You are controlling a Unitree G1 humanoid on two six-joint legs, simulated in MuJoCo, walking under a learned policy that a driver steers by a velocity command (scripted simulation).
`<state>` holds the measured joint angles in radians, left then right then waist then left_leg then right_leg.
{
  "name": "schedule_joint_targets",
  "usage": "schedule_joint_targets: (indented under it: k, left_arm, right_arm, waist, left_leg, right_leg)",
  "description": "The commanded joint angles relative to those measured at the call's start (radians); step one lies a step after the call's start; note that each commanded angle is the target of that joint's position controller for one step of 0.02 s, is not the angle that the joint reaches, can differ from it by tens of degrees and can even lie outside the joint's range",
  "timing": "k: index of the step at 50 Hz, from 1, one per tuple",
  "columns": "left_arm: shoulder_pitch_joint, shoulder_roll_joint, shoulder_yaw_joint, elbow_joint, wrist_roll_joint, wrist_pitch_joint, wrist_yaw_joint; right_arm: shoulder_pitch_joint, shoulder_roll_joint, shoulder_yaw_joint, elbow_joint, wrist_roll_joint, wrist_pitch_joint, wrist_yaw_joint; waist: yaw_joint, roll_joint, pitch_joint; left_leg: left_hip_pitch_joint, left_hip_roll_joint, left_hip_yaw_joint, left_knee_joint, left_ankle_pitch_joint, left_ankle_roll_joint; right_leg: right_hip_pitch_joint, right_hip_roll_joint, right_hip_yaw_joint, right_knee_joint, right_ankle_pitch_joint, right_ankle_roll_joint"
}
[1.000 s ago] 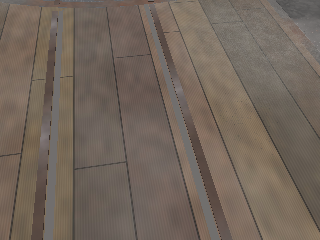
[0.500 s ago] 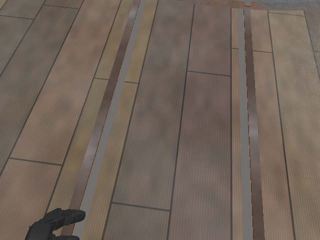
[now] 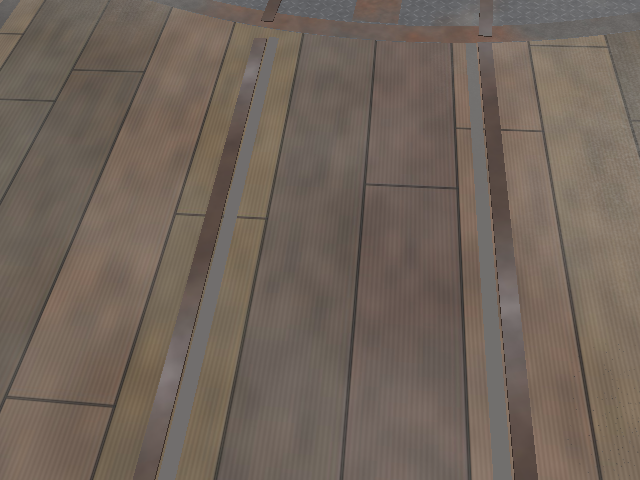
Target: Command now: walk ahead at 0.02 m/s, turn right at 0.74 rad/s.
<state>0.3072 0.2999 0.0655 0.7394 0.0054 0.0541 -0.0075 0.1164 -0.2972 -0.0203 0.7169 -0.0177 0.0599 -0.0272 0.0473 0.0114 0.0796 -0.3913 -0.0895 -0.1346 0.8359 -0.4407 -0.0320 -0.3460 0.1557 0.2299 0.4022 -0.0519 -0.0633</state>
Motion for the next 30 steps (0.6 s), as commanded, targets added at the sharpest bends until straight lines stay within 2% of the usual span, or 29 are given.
schedule_joint_targets:
  k: [1, 4, 6, 7, 8, 9, 10, 11, 12, 13, 14, 15, 17, 18, 19, 21, 22, 24, 25, 26, 27, 28, 29, 30]
  left_arm:
    - [-0.001, 0.186, 0.067, -0.065, 0.005, -0.004, 0.002]
    - [-0.036, 0.188, 0.078, -0.07, 0.009, 0.003, -0.003]
    - [-0.087, 0.182, 0.079, -0.079, 0.008, 0.005, -0.009]
    - [-0.117, 0.174, 0.077, -0.085, 0.003, 0.002, -0.009]
    - [-0.098, 0.143, 0.069, -0.084, -0.005, -0.005, -0.007]
    - [-0.071, 0.093, 0.059, -0.104, -0.024, -0.008, -0.002]
    - [-0.048, 0.156, 0.076, -0.079, 0.013, -0.013, 0.004]
    - [-0.062, 0.208, 0.087, -0.066, 0.028, -0.012, 0.002]
    - [-0.031, 0.176, 0.079, -0.057, 0.031, -0.006, -0.007]
    - [-0.002, 0.152, 0.07, -0.046, 0.034, 0.004, -0.014]
    - [0.003, 0.132, 0.058, -0.037, 0.027, 0.01, -0.022]
    - [-0.019, 0.12, 0.048, -0.043, 0.019, 0.012, -0.025]
    - [-0.091, 0.085, 0.026, -0.056, 0.012, 0.014, -0.015]
    - [-0.105, 0.059, 0.011, -0.051, 0.01, 0.016, -0.008]
    - [-0.114, 0.043, -0.003, -0.048, 0.012, 0.02, -0.003]
    - [-0.157, 0.07, -0.002, -0.054, -0.001, 0.021, 0.021]
    - [-0.15, 0.083, 0.0, -0.053, -0.008, 0.019, 0.032]
    - [-0.094, 0.092, -0.001, -0.039, -0.014, 0.0, 0.049]
    - [-0.056, 0.115, 0.004, -0.028, -0.009, -0.014, 0.058]
    - [-0.028, 0.164, 0.014, -0.024, 0.009, -0.027, 0.067]
    - [-0.072, 0.256, 0.031, -0.038, 0.012, -0.022, 0.071]
    - [-0.081, 0.201, 0.025, -0.041, 0.008, -0.017, 0.064]
    - [-0.117, 0.124, 0.003, -0.058, 0.007, -0.019, 0.056]
    - [-0.171, 0.076, -0.012, -0.07, 0.011, -0.018, 0.056]
  right_arm:
    - [0.025, -0.095, -0.024, -0.053, 0.006, -0.019, -0.011]
    - [0.045, -0.097, -0.022, -0.046, 0.012, -0.036, -0.016]
    - [0.103, -0.102, -0.024, -0.03, 0.015, -0.047, -0.027]
    - [0.152, -0.112, -0.028, -0.018, 0.011, -0.053, -0.037]
    - [0.165, -0.164, -0.042, -0.018, 0.008, -0.06, -0.049]
    - [0.127, -0.269, -0.064, -0.052, 0.0, -0.058, -0.052]
    - [-0.023, -0.262, -0.059, -0.077, -0.022, -0.056, -0.046]
    - [-0.025, -0.166, -0.04, -0.083, -0.02, -0.052, -0.039]
    - [-0.046, -0.116, -0.025, -0.082, -0.015, -0.053, -0.033]
    - [-0.053, -0.105, -0.021, -0.085, -0.011, -0.055, -0.027]
    - [-0.027, -0.1, -0.019, -0.083, -0.014, -0.055, -0.021]
    - [0.022, -0.104, -0.02, -0.069, -0.013, -0.058, -0.015]
    - [0.118, -0.108, -0.021, -0.025, -0.009, -0.067, -0.007]
    - [0.124, -0.09, -0.011, -0.01, -0.007, -0.072, -0.004]
    - [0.109, -0.094, -0.009, -0.001, -0.004, -0.073, 0.001]
    - [0.159, -0.186, -0.045, 0.018, -0.007, -0.057, 0.017]
    - [0.184, -0.207, -0.056, 0.028, -0.005, -0.05, 0.025]
    - [0.161, -0.21, -0.068, 0.028, 0.013, -0.047, 0.029]
    - [0.141, -0.194, -0.07, 0.02, 0.022, -0.05, 0.026]
    - [0.142, -0.145, -0.061, 0.005, 0.034, -0.055, 0.023]
    - [0.16, -0.056, -0.041, -0.035, 0.045, -0.06, 0.024]
    - [0.158, -0.122, -0.06, -0.014, 0.018, -0.046, 0.012]
    - [0.174, -0.146, -0.076, 0.005, 0.009, -0.031, 0.012]
    - [0.185, -0.137, -0.083, 0.022, 0.006, -0.016, 0.018]
  waist:
    - [-0.017, -0.16, -0.155]
    - [-0.024, -0.172, -0.147]
    - [-0.055, -0.188, -0.134]
    - [-0.087, -0.191, -0.126]
    - [-0.083, -0.118, -0.135]
    - [-0.062, 0.124, -0.177]
    - [-0.023, 0.152, -0.086]
    - [-0.014, 0.057, -0.087]
    - [0.016, 0.046, -0.086]
    - [0.027, 0.061, -0.091]
    - [0.006, 0.092, -0.088]
    - [-0.014, 0.104, -0.083]
    - [-0.062, 0.118, -0.075]
    - [-0.061, 0.125, -0.084]
    - [-0.048, 0.158, -0.089]
    - [-0.082, 0.229, -0.066]
    - [-0.08, 0.234, -0.069]
    - [-0.035, 0.199, -0.108]
    - [-0.017, 0.171, -0.144]
    - [-0.015, 0.082, -0.188]
    - [-0.042, -0.186, -0.169]
    - [-0.01, -0.218, -0.164]
    - [-0.037, -0.138, -0.119]
    - [-0.063, -0.108, -0.082]
  left_leg:
    - [-0.033, -0.027, 0.017, -0.07, 0.025, 0.009]
    - [0.066, -0.045, 0.015, -0.18, 0.045, 0.035]
    - [0.205, -0.057, 0.023, -0.327, 0.073, 0.059]
    - [0.309, -0.043, 0.025, -0.457, 0.13, 0.07]
    - [0.407, 0.059, -0.051, -0.582, 0.103, 0.094]
    - [0.415, 0.341, -0.359, -0.691, -0.108, 0.186]
    - [0.259, 0.46, -0.432, -0.726, -0.024, 0.251]
    - [0.161, 0.421, -0.312, -0.671, 0.128, 0.265]
    - [0.116, 0.348, -0.201, -0.62, 0.26, 0.241]
    - [0.127, 0.3, -0.126, -0.586, 0.353, 0.226]
    - [0.136, 0.274, -0.091, -0.562, 0.452, 0.23]
    - [0.169, 0.265, -0.081, -0.54, 0.543, 0.236]
    - [0.258, 0.263, -0.101, -0.505, 0.649, 0.244]
    - [0.278, 0.254, -0.102, -0.496, 0.654, 0.233]
    - [0.283, 0.234, -0.104, -0.496, 0.638, 0.22]
    - [0.284, 0.213, -0.163, -0.457, 0.719, 0.219]
    - [0.302, 0.219, -0.2, -0.432, 0.81, 0.217]
    - [0.299, 0.209, -0.236, -0.377, 0.879, 0.176]
    - [0.228, 0.188, -0.234, -0.349, 0.779, 0.136]
    - [0.081, 0.144, -0.189, -0.271, 0.551, 0.09]
    - [-0.138, 0.012, -0.006, -0.117, 0.118, 0.044]
    - [-0.144, 0.016, 0.094, 0.115, -0.196, 0.04]
    - [-0.146, 0.05, 0.091, 0.233, -0.177, 0.037]
    - [-0.144, 0.068, 0.091, 0.285, -0.117, 0.028]
  right_leg:
    - [0.179, -0.214, 0.375, -0.159, -0.264, -0.09]
    - [0.111, -0.191, 0.406, -0.174, -0.306, -0.061]
    - [0.016, -0.158, 0.412, -0.187, -0.355, -0.015]
    - [-0.052, -0.12, 0.395, -0.183, -0.413, 0.031]
    - [-0.13, -0.051, 0.33, -0.106, -0.514, 0.087]
    - [-0.206, 0.062, 0.128, 0.191, -0.559, 0.125]
    - [-0.274, 0.057, -0.054, 0.47, -0.471, 0.134]
    - [-0.192, -0.028, -0.077, 0.611, -0.405, 0.132]
    - [-0.145, -0.028, -0.082, 0.693, -0.36, 0.116]
    - [-0.145, -0.029, -0.093, 0.772, -0.333, 0.11]
    - [-0.154, -0.021, -0.109, 0.812, -0.34, 0.107]
    - [-0.167, -0.022, -0.114, 0.781, -0.356, 0.108]
    - [-0.175, -0.019, -0.079, 0.628, -0.385, 0.109]
    - [-0.126, -0.036, -0.071, 0.494, -0.393, 0.107]
    - [-0.064, -0.073, -0.141, 0.36, -0.412, 0.11]
    - [-0.004, -0.04, -0.234, 0.227, -0.445, 0.107]
    - [0.01, -0.032, -0.23, 0.166, -0.413, 0.101]
    - [0.118, -0.049, -0.202, -0.026, -0.237, 0.083]
    - [0.251, -0.101, -0.17, -0.118, -0.134, 0.066]
    - [0.421, -0.235, -0.09, -0.117, -0.063, 0.032]
    - [0.49, -0.477, 0.108, -0.085, 0.285, -0.079]
    - [0.395, -0.576, 0.101, -0.051, 0.5, -0.198]
    - [0.343, -0.537, 0.025, -0.058, 0.532, -0.205]
    - [0.303, -0.473, -0.061, -0.056, 0.482, -0.168]
